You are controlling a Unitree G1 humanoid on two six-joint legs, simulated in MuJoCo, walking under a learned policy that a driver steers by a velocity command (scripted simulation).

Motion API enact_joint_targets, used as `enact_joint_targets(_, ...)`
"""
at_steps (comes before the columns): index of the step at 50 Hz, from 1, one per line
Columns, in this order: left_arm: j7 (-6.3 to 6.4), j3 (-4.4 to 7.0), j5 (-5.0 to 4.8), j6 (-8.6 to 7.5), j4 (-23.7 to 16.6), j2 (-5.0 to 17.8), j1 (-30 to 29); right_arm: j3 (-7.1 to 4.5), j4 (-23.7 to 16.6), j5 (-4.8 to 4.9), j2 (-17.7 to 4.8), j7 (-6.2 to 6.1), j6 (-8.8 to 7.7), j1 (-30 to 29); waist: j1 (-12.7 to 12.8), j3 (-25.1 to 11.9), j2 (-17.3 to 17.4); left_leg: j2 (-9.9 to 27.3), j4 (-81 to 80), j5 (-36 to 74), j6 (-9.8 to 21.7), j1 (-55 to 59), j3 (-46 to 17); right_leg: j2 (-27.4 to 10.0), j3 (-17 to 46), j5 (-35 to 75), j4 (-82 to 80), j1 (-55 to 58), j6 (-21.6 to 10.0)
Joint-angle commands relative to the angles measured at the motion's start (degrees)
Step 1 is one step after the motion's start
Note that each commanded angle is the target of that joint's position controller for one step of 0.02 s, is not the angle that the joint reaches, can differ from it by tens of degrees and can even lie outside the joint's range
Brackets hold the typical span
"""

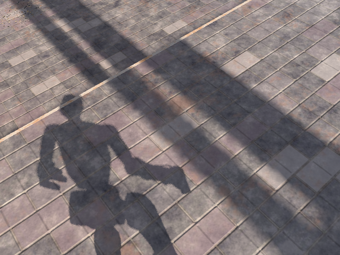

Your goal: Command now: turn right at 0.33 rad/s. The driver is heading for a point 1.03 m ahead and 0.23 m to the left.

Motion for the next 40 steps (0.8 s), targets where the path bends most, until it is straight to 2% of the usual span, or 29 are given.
enact_joint_targets(1,0.22,2.07,0.46,-0.56,-3.4,8.9,-1.6,-0.43,-2.9,0.20,-3.7,0.35,-0.47,0.0,0.6,-7.5,-10.0,0.4,-6.1,0.4,-0.1,4.2,0.1,-13.7,13.3,6.2,-7.0,4.7,-10.2)
enact_joint_targets(3,-0.14,1.72,0.63,-0.37,-2.9,8.7,-1.6,-0.47,-2.9,0.42,-4.2,0.71,-0.74,0.0,1.1,-6.6,-10.3,0.2,-9.6,-0.4,0.5,6.6,0.6,-13.9,14.8,3.9,-6.7,3.7,-10.1)
enact_joint_targets(5,-0.28,1.07,0.19,-0.18,-2.0,7.8,-1.1,-0.22,-2.5,0.61,-3.8,1.41,-1.35,1.4,0.7,-6.9,-9.9,-0.4,-15.8,1.0,1.8,10.7,2.3,-13.1,16.2,-10.6,-7.4,2.4,-9.3)
enact_joint_targets(7,-0.30,0.41,-0.18,-0.07,-0.9,7.0,-0.2,0.15,-0.9,0.50,-2.5,2.23,-2.28,4.7,-1.2,-5.4,-8.8,-2.3,-24.8,4.3,4.0,18.8,5.4,-10.6,16.2,-24.2,-6.9,-2.7,-6.8)
enact_joint_targets(8,-0.30,-0.12,0.05,-0.34,-0.7,5.7,0.0,0.08,-0.3,0.31,-3.3,2.21,-2.81,7.1,-2.1,-4.9,-7.0,0.3,-27.0,1.9,5.9,23.0,2.2,-8.3,15.5,-26.9,-3.8,-6.4,-4.6)
enact_joint_targets(9,-0.34,-0.98,0.33,-0.80,-1.5,2.8,-1.6,-0.29,0.7,-0.22,-6.1,1.92,-3.29,12.6,-3.6,-5.1,0.9,10.1,-32.6,-4.4,9.7,27.6,-9.5,-3.9,9.8,-26.3,9.6,-13.0,-1.3)
enact_joint_targets(10,-0.25,-0.46,-0.83,-1.84,-4.5,3.6,-4.3,-1.95,2.4,-0.93,-12.8,2.44,-3.67,16.0,-3.7,-1.4,13.5,19.3,-41.9,-19.4,17.8,26.0,-28.8,3.1,-1.6,-24.2,21.4,-23.8,1.2)
enact_joint_targets(11,0.03,0.85,-1.40,-2.88,-4.6,7.9,-6.7,-1.53,1.1,-1.39,-10.7,2.34,-4.66,13.5,-4.5,3.7,10.4,21.6,-45.1,-22.9,20.8,23.2,-34.1,-0.6,2.9,-21.8,29.6,-27.5,1.6)
enact_joint_targets(12,-0.32,1.46,-1.64,-3.43,-3.7,8.6,-4.6,-0.86,0.7,-0.67,-8.2,1.70,-5.24,10.8,-2.4,4.3,8.9,19.8,-44.6,-20.8,19.1,24.2,-29.8,-2.3,3.7,-16.6,32.6,-29.3,1.6)
enact_joint_targets(13,-0.65,1.45,-1.04,-3.60,-2.2,7.7,-2.9,-0.49,0.4,0.07,-6.9,1.40,-5.59,9.8,-1.6,3.3,8.0,17.2,-44.4,-17.3,17.2,26.1,-25.1,-3.7,2.3,-13.5,33.5,-29.7,2.0)
enact_joint_targets(14,-0.96,1.41,-0.63,-3.95,-2.2,6.9,-3.3,-0.37,0.6,0.68,-6.5,1.23,-5.68,10.1,-2.0,3.1,7.2,16.2,-44.8,-13.2,16.0,27.7,-22.1,-4.9,1.5,-9.8,32.7,-30.8,2.4)
enact_joint_targets(16,-1.55,0.81,-0.37,-4.64,-2.2,3.9,-5.6,0.00,1.5,0.65,-5.2,1.07,-5.90,12.7,-3.4,1.8,5.9,13.3,-45.5,-3.2,14.8,28.0,-15.0,-5.8,-1.4,-3.3,30.0,-28.3,3.3)
enact_joint_targets(18,-2.01,0.11,-0.55,-5.03,-2.6,1.7,-7.3,0.00,1.9,0.76,-5.1,1.06,-5.82,14.1,-4.3,0.8,5.8,11.2,-45.4,4.0,14.4,27.3,-9.5,-5.8,-3.5,0.4,23.3,-24.4,4.2)
enact_joint_targets(20,-2.43,-0.45,-0.82,-5.29,-3.2,0.5,-9.4,-0.24,2.1,0.87,-6.4,1.13,-5.60,15.1,-5.3,0.8,6.5,10.4,-45.4,7.6,14.2,24.7,-6.1,-5.3,-5.0,2.3,15.7,-18.9,4.7)
enact_joint_targets(23,-3.09,-0.41,-1.28,-5.64,-4.1,1.4,-11.5,-0.64,2.9,1.44,-8.1,1.56,-5.23,17.6,-6.1,1.9,6.5,11.6,-44.4,8.7,15.0,21.9,-6.5,-4.3,-5.8,2.0,8.9,-12.6,4.7)
enact_joint_targets(25,-3.38,0.05,-1.72,-6.05,-4.1,3.1,-10.0,-0.91,3.0,1.94,-9.0,1.69,-4.91,17.5,-4.4,2.3,6.8,13.4,-43.3,7.8,14.8,21.4,-8.9,-4.3,-4.8,1.7,5.6,-8.6,3.6)
enact_joint_targets(26,-3.32,0.47,-1.85,-6.25,-3.5,4.0,-7.6,-1.04,2.9,2.09,-9.5,1.69,-4.68,16.6,-2.4,2.0,6.7,13.8,-41.9,8.9,14.2,20.7,-9.3,-4.0,-4.7,2.2,3.6,-4.9,2.9)
enact_joint_targets(27,-3.02,1.17,-1.74,-6.33,-2.2,5.3,-3.4,-0.90,2.8,2.11,-9.2,1.69,-4.55,15.8,0.2,0.4,6.1,12.9,-38.3,13.5,13.1,19.1,-8.4,-3.3,-5.2,2.4,1.9,1.7,2.0)
enact_joint_targets(28,-2.37,2.43,-1.66,-6.36,-0.1,7.6,3.8,-0.27,2.7,1.67,-7.4,1.77,-4.63,15.7,3.6,-3.7,4.6,10.0,-29.6,19.8,11.3,16.2,-6.0,-3.3,-4.8,2.0,0.9,12.3,0.6)
enact_joint_targets(29,-1.61,3.60,-0.76,-6.34,1.3,11.3,13.9,1.23,1.2,0.47,-3.2,2.02,-4.84,14.9,8.2,-12.2,-1.9,5.7,-11.5,13.4,8.5,7.6,-2.2,-13.2,5.4,-2.3,0.6,27.2,-2.6)
enact_joint_targets(30,-1.74,4.46,0.54,-5.87,2.3,16.7,18.1,2.70,-1.1,1.26,2.6,1.62,-5.83,19.3,5.9,-19.4,-19.5,-2.4,8.4,-10.2,5.3,-9.6,1.3,-27.3,31.0,-16.4,-7.4,38.9,-10.2)
enact_joint_targets(31,-2.07,3.08,0.68,-6.27,2.3,11.3,16.5,1.00,-0.3,2.95,-4.1,1.47,-6.35,17.9,6.6,-16.0,-15.0,-0.3,17.8,-10.9,5.5,-14.2,-5.0,-27.1,36.4,-24.5,-12.0,33.1,-11.1)
enact_joint_targets(32,-2.13,1.88,0.10,-6.58,2.0,8.0,12.3,0.04,-1.2,3.42,-6.8,1.63,-6.40,14.9,5.2,-8.8,-12.6,2.3,19.7,-5.8,6.5,-16.8,-5.0,-25.6,27.4,-22.1,-12.1,27.4,-9.1)
enact_joint_targets(33,-2.21,1.14,0.02,-6.78,1.9,5.7,8.7,0.01,-0.9,2.94,-6.1,1.59,-6.14,13.6,3.6,-5.7,-10.0,4.4,18.6,-0.8,6.6,-15.2,-4.2,-22.6,20.0,-15.5,-13.1,22.2,-7.5)
enact_joint_targets(34,-2.32,0.73,0.22,-6.89,2.1,4.1,6.1,-0.09,-0.8,2.20,-5.1,1.60,-5.81,12.6,2.4,-3.2,-8.9,5.5,16.3,2.7,6.5,-13.8,-4.4,-20.3,14.4,-9.2,-14.4,18.2,-6.4)
enact_joint_targets(35,-2.29,0.51,0.63,-7.18,2.4,3.1,4.6,-0.19,-0.7,2.08,-4.2,1.80,-5.19,12.8,1.1,-2.0,-9.2,6.5,14.8,5.3,6.4,-11.3,-4.4,-18.5,9.3,-4.0,-15.7,15.2,-5.4)
enact_joint_targets(37,-2.11,0.72,0.67,-7.86,3.3,2.9,4.0,0.17,-0.9,2.17,-1.8,2.25,-4.13,12.8,0.0,-1.3,-7.8,6.8,13.7,8.3,6.1,-10.3,-3.7,-17.7,3.5,4.2,-17.1,12.9,-5.6)
enact_joint_targets(40,-1.67,1.32,0.80,-8.21,4.7,4.4,4.5,0.39,-3.0,1.78,-0.9,2.52,-3.34,9.8,-0.4,0.5,-4.9,6.6,8.6,12.8,4.9,-13.6,-4.3,-18.2,-1.8,10.7,-18.6,12.5,-6.8)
